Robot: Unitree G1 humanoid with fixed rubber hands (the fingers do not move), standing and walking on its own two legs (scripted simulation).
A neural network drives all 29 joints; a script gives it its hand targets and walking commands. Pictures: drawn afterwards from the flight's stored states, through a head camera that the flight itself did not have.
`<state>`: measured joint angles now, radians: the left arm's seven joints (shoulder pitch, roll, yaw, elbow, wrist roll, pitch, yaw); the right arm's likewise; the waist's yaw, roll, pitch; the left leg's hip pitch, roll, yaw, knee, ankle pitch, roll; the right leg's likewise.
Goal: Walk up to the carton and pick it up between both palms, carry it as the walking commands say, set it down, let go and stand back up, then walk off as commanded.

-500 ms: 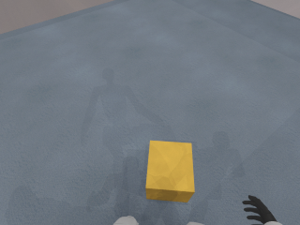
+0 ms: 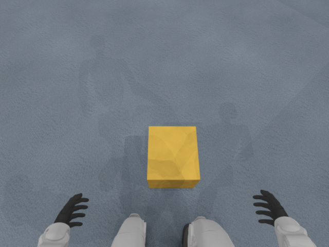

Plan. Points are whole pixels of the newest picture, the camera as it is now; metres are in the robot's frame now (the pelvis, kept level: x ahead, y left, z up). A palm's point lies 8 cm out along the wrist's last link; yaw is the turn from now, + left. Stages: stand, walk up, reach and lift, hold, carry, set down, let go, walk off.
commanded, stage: reach and lift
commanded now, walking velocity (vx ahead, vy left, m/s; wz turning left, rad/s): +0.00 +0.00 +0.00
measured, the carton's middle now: (171, 158) +0.49 -0.05 -0.63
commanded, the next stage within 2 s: none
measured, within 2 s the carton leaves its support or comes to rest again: neither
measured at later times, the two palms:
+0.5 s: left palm (83, 181) +0.29 +0.25 -0.16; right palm (252, 171) +0.29 -0.25 -0.14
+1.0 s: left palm (110, 140) +0.43 +0.19 -0.21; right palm (236, 139) +0.41 -0.24 -0.19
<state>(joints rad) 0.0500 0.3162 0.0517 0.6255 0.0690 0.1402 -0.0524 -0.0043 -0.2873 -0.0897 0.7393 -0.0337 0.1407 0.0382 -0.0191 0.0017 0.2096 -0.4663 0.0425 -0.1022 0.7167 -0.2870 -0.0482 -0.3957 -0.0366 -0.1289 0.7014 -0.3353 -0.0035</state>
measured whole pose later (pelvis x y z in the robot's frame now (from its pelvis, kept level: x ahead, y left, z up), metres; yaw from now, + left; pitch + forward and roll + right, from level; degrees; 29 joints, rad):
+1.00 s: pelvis -0.05 +0.01 -0.07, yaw -4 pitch +42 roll -4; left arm -0.94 0.31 0.18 0.72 -0.01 0.19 0.02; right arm -0.95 -0.31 -0.25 0.71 0.02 0.18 -0.03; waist -0.01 0.03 0.06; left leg -1.46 0.05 -0.10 0.92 -0.19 -0.06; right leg -1.40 -0.03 -0.11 0.90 -0.23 -0.01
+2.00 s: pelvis -0.10 +0.02 -0.26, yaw -7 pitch +36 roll -3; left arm -1.39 0.44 0.21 0.66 -0.25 0.33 0.15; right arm -1.41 -0.39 -0.19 0.66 0.21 0.35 -0.20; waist 0.01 0.03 0.53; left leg -1.95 0.04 -0.10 1.75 -0.42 -0.05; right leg -1.91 -0.03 -0.05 1.74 -0.45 0.00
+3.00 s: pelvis -0.09 +0.03 -0.37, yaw -8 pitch +36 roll -3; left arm -1.56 0.48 0.06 1.14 -0.33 0.08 0.12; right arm -1.57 -0.44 -0.09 1.08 0.25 0.11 -0.13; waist 0.01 0.03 0.52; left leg -2.28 0.03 -0.10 2.15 -0.49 -0.05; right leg -2.24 -0.02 -0.01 2.14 -0.52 0.02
